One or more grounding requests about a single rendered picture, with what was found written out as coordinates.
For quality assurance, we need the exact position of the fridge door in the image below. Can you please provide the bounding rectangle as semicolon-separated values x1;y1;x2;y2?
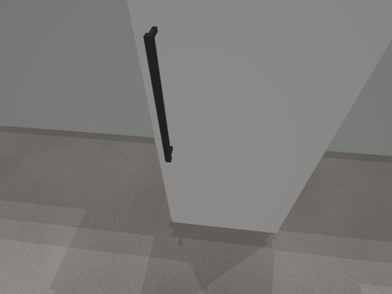
127;0;392;233

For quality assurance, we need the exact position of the handle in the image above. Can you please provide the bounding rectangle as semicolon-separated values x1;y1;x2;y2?
143;26;173;162

